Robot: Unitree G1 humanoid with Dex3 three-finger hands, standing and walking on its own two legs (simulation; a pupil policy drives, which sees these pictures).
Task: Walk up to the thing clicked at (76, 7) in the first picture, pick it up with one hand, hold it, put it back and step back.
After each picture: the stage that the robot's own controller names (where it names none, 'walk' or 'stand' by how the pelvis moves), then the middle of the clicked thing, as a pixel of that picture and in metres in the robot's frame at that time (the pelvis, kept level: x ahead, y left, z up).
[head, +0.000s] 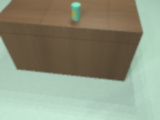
stand; (76, 11) +1.08 +0.07 -0.12
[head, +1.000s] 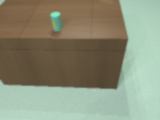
walk; (56, 21) +0.97 +0.25 -0.09
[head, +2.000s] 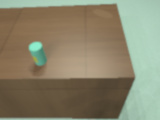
walk; (38, 54) +0.59 +0.28 -0.10
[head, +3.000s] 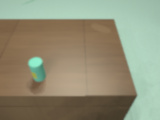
stand; (37, 69) +0.53 +0.24 -0.11
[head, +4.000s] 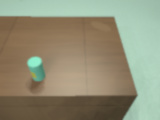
stand; (37, 69) +0.52 +0.24 -0.12
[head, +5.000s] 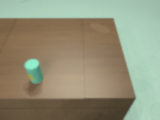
stand; (34, 71) +0.51 +0.26 -0.12
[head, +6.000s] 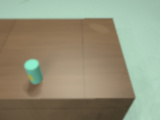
stand; (34, 71) +0.51 +0.26 -0.12
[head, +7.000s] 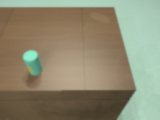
rise first; (33, 63) +0.52 +0.26 -0.11
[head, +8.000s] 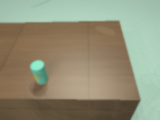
rise first; (39, 72) +0.51 +0.27 -0.11
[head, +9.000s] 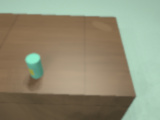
go down; (35, 66) +0.53 +0.25 -0.10
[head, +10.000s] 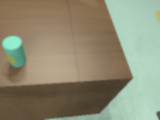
go down; (15, 52) +0.50 +0.24 -0.05
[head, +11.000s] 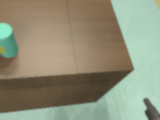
close in; (5, 41) +0.50 +0.24 -0.03
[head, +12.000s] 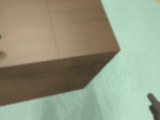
close; out of the picture +0.54 +0.26 +0.02
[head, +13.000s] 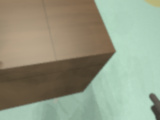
lift; out of the picture +0.49 +0.25 +0.01
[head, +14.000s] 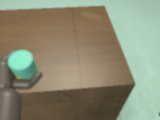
lift; (25, 69) +0.36 +0.18 +0.11
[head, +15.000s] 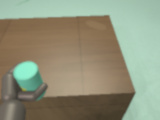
hold; (31, 82) +0.32 +0.17 +0.10
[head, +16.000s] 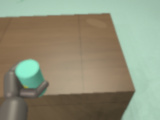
hold; (32, 79) +0.33 +0.17 +0.09
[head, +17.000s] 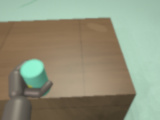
crouch; (37, 79) +0.33 +0.16 +0.10
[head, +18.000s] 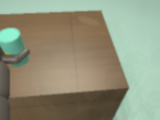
crouch; (14, 48) +0.43 +0.22 +0.12
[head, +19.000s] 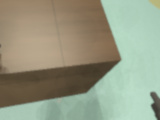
lower; out of the picture +0.48 +0.26 -0.02
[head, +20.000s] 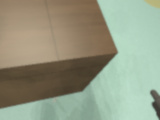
lower; out of the picture +0.50 +0.26 +0.01
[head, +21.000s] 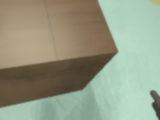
lower; out of the picture +0.51 +0.26 +0.01
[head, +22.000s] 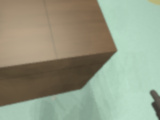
lower; out of the picture +0.51 +0.26 +0.01
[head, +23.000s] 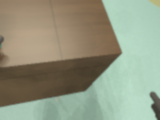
loosen; out of the picture +0.50 +0.24 +0.01
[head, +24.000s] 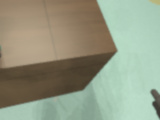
withdraw; out of the picture +0.50 +0.23 +0.01
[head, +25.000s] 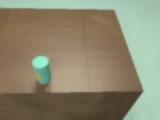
sink last; (42, 70) +0.47 +0.20 -0.06
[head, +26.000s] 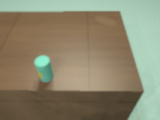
stand; (44, 69) +0.48 +0.22 -0.06
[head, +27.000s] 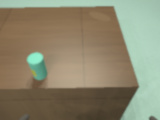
stand; (38, 66) +0.49 +0.22 -0.05
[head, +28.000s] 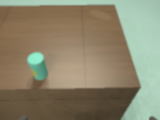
stand; (38, 66) +0.48 +0.22 -0.05
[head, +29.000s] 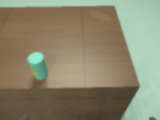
stand; (38, 66) +0.49 +0.22 -0.05
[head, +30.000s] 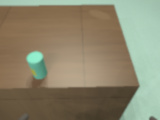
stand; (37, 65) +0.48 +0.22 -0.05
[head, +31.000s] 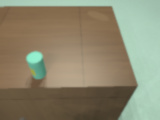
stand; (37, 65) +0.49 +0.21 -0.05
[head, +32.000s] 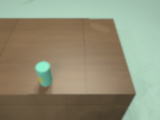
stand; (44, 74) +0.50 +0.21 -0.11
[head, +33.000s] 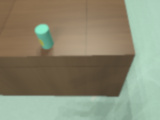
walk; (44, 37) +0.64 +0.23 -0.10
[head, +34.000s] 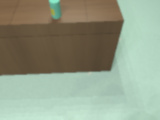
walk; (55, 8) +0.96 +0.20 -0.10
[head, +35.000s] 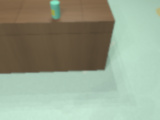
stand; (55, 9) +1.09 +0.22 -0.10
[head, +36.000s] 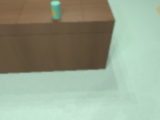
stand; (56, 10) +1.10 +0.22 -0.12
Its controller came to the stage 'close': yes
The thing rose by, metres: 0.22
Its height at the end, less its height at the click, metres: +0.00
